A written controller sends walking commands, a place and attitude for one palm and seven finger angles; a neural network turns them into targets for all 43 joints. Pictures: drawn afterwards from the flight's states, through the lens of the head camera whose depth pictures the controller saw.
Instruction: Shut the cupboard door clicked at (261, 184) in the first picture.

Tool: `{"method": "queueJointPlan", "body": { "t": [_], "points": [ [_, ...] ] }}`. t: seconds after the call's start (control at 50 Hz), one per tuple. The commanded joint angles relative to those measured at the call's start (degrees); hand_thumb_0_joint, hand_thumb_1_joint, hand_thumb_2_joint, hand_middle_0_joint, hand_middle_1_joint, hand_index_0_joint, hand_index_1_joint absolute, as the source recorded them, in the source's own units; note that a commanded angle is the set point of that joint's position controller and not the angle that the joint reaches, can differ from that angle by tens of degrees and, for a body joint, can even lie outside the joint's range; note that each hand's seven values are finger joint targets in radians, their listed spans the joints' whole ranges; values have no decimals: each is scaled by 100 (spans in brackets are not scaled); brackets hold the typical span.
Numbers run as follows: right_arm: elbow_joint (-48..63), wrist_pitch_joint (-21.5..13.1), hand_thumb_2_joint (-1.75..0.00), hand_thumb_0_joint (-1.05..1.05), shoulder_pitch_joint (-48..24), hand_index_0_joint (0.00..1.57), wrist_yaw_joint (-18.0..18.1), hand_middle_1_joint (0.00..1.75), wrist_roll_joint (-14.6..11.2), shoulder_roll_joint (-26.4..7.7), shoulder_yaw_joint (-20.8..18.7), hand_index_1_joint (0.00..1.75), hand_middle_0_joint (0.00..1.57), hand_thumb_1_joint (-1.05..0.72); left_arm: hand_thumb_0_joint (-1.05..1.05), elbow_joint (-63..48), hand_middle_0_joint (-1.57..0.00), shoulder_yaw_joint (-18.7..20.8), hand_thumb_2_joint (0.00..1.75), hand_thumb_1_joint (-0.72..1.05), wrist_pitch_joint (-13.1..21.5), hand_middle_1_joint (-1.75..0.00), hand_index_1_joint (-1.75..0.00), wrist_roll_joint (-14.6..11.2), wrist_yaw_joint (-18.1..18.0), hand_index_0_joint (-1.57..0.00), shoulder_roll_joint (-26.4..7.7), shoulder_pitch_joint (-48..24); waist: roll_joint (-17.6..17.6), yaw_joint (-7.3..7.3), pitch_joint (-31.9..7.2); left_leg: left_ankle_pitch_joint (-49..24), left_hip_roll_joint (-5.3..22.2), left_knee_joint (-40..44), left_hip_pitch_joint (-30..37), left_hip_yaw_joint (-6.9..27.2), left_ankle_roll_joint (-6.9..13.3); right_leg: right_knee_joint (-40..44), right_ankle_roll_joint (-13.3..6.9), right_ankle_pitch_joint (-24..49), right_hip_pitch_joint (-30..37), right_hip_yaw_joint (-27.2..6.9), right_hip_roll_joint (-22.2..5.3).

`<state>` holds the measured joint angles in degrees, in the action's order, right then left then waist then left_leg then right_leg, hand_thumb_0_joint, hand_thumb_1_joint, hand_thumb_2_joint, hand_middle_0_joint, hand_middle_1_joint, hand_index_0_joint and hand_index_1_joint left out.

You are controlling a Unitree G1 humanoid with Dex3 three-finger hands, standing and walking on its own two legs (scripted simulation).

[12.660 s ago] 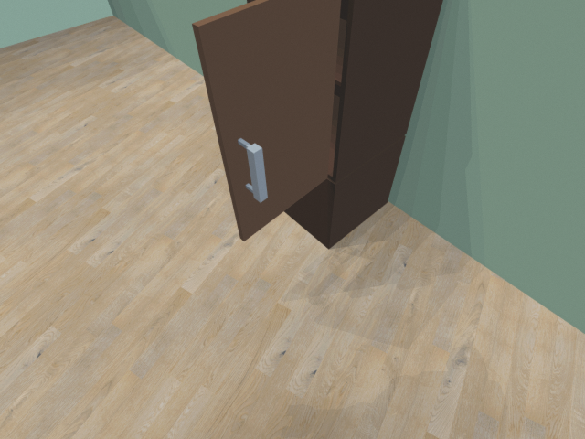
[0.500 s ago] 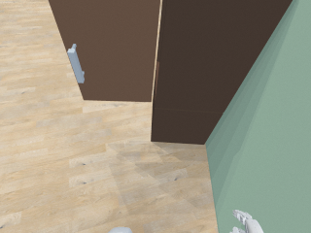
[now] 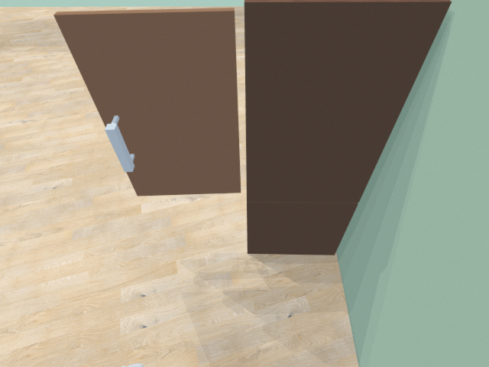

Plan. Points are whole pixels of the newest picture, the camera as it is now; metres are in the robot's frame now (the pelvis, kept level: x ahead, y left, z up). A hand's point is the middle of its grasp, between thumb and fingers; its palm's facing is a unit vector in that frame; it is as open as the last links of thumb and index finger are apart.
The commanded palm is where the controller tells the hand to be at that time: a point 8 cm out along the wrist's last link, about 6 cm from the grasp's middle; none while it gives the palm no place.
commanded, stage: take the last steps up to it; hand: left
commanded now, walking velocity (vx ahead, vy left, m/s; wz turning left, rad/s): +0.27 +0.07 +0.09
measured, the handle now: (122, 144) +0.67 +0.37 -0.08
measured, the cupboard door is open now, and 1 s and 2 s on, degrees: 93 93 93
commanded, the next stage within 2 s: come to a stop and stand still in 0.30 s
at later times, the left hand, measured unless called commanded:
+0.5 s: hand out of the picture +0.12 +0.24 -0.18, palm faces +0.09 -0.98 -0.18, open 7.4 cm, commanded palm none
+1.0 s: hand (143, 311) +0.26 +0.23 -0.18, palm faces +0.04 -0.98 -0.19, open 7.4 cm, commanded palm none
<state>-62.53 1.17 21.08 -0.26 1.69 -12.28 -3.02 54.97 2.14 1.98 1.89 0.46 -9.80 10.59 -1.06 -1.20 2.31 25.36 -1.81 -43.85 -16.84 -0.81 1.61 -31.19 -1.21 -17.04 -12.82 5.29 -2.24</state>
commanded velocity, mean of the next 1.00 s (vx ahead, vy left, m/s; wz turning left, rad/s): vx -0.04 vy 0.00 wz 0.01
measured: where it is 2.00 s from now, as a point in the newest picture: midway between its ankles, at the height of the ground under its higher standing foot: outside the picture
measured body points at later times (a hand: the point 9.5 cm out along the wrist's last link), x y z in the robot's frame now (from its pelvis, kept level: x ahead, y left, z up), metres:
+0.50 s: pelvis +0.15 +0.06 +0.00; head +0.19 +0.07 +0.44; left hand +0.12 +0.29 -0.17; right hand +0.26 -0.16 -0.15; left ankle +0.21 +0.16 -0.73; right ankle +0.10 -0.06 -0.67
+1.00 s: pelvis +0.19 +0.05 +0.00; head +0.23 +0.07 +0.45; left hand +0.26 +0.29 -0.16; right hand +0.21 -0.20 -0.15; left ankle +0.16 +0.16 -0.74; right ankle +0.20 -0.05 -0.73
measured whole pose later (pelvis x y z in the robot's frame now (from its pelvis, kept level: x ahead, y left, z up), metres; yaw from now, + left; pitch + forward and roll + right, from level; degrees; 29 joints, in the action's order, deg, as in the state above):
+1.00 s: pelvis +0.19 +0.05 +0.00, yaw +0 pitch +0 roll +0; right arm -60.8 2.3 12.3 1.6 0.6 -10.3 -2.6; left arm 57.6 2.6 -0.8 0.8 -1.8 -10.5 9.0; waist 2.4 -0.1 4.7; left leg 15.8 -0.3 -28.5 -11.2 -2.9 -1.1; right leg -32.4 -1.2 -16.5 -16.1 4.6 -1.6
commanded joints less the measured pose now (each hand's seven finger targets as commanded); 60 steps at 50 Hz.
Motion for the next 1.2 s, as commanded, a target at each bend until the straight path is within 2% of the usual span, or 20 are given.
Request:
{"method": "queueJointPlan", "body": {
  "t": [0.0,0.08,0.22,0.28,0.32,0.36,0.44,0.52,0.62,0.66,0.7,0.76,0.86,0.94,0.98,1.0,1.04,1.06,1.12,1.18],
  "points": [
    [610,-216,-90,0,-714,20,-75,30,13,-400,-131,30,20,-90,0,71,-20,178,90,90,145,-30,-30,-77,-116,-20,-802,854,1021,304,691,-639,564,-1586,-2196,294,-132,2480,-729,-1158,685,-2045,-1831],
    [507,-185,-90,0,-555,20,-125,30,-24,-107,-79,30,20,-90,0,257,-20,146,90,90,314,-30,-30,-95,-120,-20,-585,999,813,150,405,-1250,641,-991,-1871,-32,-347,2247,-602,1506,914,-720,-1480],
    [721,-314,-90,0,-1148,20,-176,30,-66,46,0,30,20,-90,0,661,-20,170,90,90,251,-30,-30,-32,-122,-20,-860,1304,1215,335,207,-1245,321,736,-1032,-521,-207,1492,-538,2939,1187,-300,-1396],
    [368,-385,-90,0,-61,20,-73,30,-15,-277,-56,30,20,-90,0,661,-20,151,90,90,181,-30,-30,-66,-127,-20,-811,1138,808,-249,-118,-1797,103,1660,1011,-593,-53,-12,-274,2943,282,28,-1072],
    [161,-420,-90,0,1002,20,91,30,28,-1233,-266,30,20,-90,0,451,-20,37,90,90,136,-30,-30,-158,-106,-20,-309,1283,-1658,-503,-1139,-2892,2243,2214,2622,1988,834,-2969,97,-1677,-1490,335,45],
    [374,-329,-90,0,399,20,130,30,-12,-1153,-193,30,20,-90,0,239,-20,59,90,90,79,-30,-30,-93,-131,-20,-281,992,-738,-295,-477,-1203,2509,2889,1231,1959,1196,-4076,-76,-1695,-1766,-231,-244],
    [609,-417,-90,0,-775,20,242,30,-11,-340,99,30,20,-90,0,584,-20,-3,90,90,-146,-30,-30,-83,-134,-20,-101,1229,-314,256,-66,-2438,1903,3067,-308,787,708,-2886,173,-620,-892,-557,-538],
    [597,-301,-90,0,-972,20,304,30,-35,-451,51,30,20,-90,0,543,-20,-25,90,90,-278,-30,-30,-98,-188,-20,-149,1262,-261,256,-425,-3437,1929,2626,1,458,804,-1367,225,-660,-270,-290,-241],
    [605,-88,-90,0,-1068,20,285,30,-81,-619,-76,30,20,-90,0,302,-20,115,90,90,-357,-30,-30,-26,-176,-20,-463,1198,-323,327,-142,-2672,1686,2135,-310,422,539,-210,127,476,102,-293,-55],
    [646,-46,-90,0,-979,20,249,30,-111,-493,-109,30,20,-90,0,112,-20,157,90,90,-326,-30,-30,8,-188,-20,-746,1002,297,255,-106,-1975,1061,1588,-251,56,125,422,-85,1753,-102,-1004,-479],
    [609,20,-90,0,-723,20,186,30,-147,-169,-84,30,20,-90,0,-19,-20,159,90,90,-270,-30,-30,-23,-174,-20,-1065,587,990,50,-397,-681,252,675,98,-470,-216,972,-701,2519,-339,-1740,-1486],
    [601,111,-90,0,-844,20,182,30,-125,-119,-77,30,20,-90,0,-32,-20,155,90,90,-170,-30,-30,-39,-256,-20,-925,393,1018,135,-458,449,202,-419,-311,-73,-279,996,-1119,3825,108,-1733,-1614],
    [504,65,-90,0,-790,20,212,30,-180,-110,-20,30,20,-90,0,89,-20,263,90,90,-165,-30,-30,-63,-307,-20,-1116,487,1052,285,-708,269,150,542,-534,-121,-447,403,-1040,5541,1476,-1383,-1507],
    [302,-11,-90,0,-361,20,222,30,-127,-223,-16,30,20,-90,0,122,-20,252,90,90,-225,-30,-30,-165,-291,-20,-960,288,506,132,-747,-2289,531,2323,871,47,-303,-74,-444,3757,672,-999,-1044],
    [437,-29,-90,0,-551,20,258,30,-64,-684,-69,30,20,-90,0,-2,-20,134,90,90,-295,-30,-30,-181,-253,-20,-596,190,-946,212,-506,-4636,1811,2360,798,1118,464,-477,98,361,-65,-335,-185],
    [427,-4,-90,0,-672,20,252,30,-40,-678,-50,30,20,-90,0,14,-20,123,90,90,-342,-30,-30,-148,-274,-20,-542,93,-809,216,-379,-3999,1865,2454,360,902,642,-804,93,-810,132,-409,-28],
    [453,-66,-90,0,-796,20,322,30,-28,-472,26,30,20,-90,0,75,-20,124,90,90,-447,-30,-30,-123,-236,-20,-569,-7,-959,214,53,-3610,1703,2709,33,1027,755,-1246,76,-1110,-118,-553,16],
    [837,-145,-90,0,-1344,20,242,30,-184,-953,-82,30,20,-90,0,288,-20,-35,90,90,-315,-30,-30,-171,-439,-20,-647,904,-1695,468,-329,-5366,1689,1344,641,635,486,-822,-53,-274,-632,-850,-314],
    [1064,-181,-90,0,-468,20,206,30,-53,-186,80,30,20,-90,0,40,-20,30,90,90,-55,-30,-30,-107,-345,-20,-912,388,-774,78,-775,-3821,898,1064,636,216,17,-163,-342,2341,-7,-1120,-548],
    [1112,-252,-90,0,-222,20,203,30,-91,-501,21,30,20,-90,0,-56,-20,-34,90,90,-145,-30,-30,-104,-329,-20,-721,331,-391,5,-936,-4121,1160,1660,1002,581,157,-436,-107,1094,-131,-555,-84]
  ]
}}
